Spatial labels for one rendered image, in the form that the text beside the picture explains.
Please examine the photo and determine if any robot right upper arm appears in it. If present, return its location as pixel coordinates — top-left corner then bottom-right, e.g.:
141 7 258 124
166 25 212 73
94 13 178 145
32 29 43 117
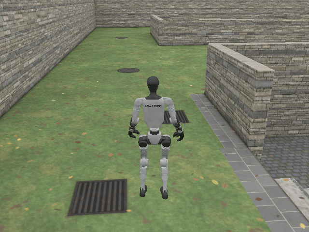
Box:
163 97 177 124

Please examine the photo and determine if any robot head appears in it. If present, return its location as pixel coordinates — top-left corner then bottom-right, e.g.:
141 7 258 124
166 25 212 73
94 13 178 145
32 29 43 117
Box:
145 76 162 100

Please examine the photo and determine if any right robot hand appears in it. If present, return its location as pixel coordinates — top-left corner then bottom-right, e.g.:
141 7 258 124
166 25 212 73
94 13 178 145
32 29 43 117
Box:
173 131 184 141

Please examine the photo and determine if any left robot forearm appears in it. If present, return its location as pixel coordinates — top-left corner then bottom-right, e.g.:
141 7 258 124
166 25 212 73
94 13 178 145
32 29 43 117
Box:
129 118 136 132

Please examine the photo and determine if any robot left foot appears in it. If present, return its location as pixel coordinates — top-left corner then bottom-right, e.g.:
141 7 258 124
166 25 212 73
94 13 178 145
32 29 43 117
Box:
140 185 147 197

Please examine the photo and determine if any robot left upper arm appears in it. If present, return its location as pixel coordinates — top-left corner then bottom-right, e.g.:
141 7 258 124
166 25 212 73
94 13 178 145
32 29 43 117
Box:
131 98 143 124

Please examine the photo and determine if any left robot hand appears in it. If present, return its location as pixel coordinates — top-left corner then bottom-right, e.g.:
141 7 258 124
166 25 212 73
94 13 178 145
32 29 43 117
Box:
128 130 139 138

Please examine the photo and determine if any right robot forearm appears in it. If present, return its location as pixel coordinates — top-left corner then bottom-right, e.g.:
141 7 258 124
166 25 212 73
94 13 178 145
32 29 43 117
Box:
173 116 183 133

